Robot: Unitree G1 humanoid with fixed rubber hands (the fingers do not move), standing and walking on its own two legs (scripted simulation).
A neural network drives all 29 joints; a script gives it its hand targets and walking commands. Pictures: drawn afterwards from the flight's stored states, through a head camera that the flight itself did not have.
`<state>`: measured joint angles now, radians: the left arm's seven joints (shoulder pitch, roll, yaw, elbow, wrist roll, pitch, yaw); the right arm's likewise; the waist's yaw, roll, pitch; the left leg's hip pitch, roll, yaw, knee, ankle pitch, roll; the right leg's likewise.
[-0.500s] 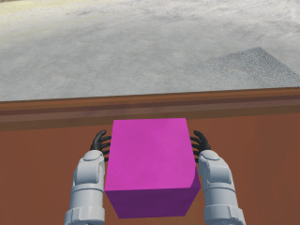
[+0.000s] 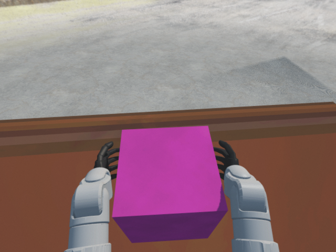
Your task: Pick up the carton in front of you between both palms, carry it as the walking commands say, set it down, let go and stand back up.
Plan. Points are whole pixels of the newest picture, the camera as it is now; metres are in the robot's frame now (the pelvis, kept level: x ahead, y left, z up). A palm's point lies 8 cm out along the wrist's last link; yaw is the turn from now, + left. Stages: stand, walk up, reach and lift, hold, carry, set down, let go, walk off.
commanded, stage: carry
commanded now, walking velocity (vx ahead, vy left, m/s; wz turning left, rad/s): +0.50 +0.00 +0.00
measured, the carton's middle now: (167, 187) +0.29 +0.00 +0.01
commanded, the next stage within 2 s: none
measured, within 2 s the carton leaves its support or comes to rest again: neither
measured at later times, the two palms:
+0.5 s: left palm (112, 113) +0.50 +0.17 +0.10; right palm (208, 111) +0.51 -0.13 +0.10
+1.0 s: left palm (128, 66) +0.84 +0.17 +0.09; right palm (196, 67) +0.84 -0.13 +0.09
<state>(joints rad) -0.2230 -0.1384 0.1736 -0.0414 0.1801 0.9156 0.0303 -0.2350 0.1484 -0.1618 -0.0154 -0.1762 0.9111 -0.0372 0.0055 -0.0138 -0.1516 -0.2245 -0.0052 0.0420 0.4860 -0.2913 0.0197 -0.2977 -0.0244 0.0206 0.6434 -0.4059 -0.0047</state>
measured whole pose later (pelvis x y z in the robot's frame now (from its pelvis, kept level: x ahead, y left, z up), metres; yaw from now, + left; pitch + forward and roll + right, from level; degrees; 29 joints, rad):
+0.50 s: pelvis +0.26 +0.01 +0.00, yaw +1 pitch +5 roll +0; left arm -0.06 -0.13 0.05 -0.49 0.05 1.24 0.13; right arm -0.03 0.13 -0.07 -0.50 -0.06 1.23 -0.12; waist 0.04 -0.03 -0.16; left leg -0.53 0.07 0.20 0.53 -0.15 0.00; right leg 0.00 -0.07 -0.18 0.32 -0.39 0.04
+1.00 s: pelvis +0.59 +0.01 -0.02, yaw +0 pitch +4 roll -1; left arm -0.06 -0.13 0.07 -0.54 0.07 1.22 0.11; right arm -0.07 0.13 -0.06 -0.52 -0.06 1.22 -0.12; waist 0.00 0.00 -0.11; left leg 0.08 0.06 0.22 0.36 -0.48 -0.03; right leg -0.54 -0.05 -0.22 0.52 -0.07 -0.05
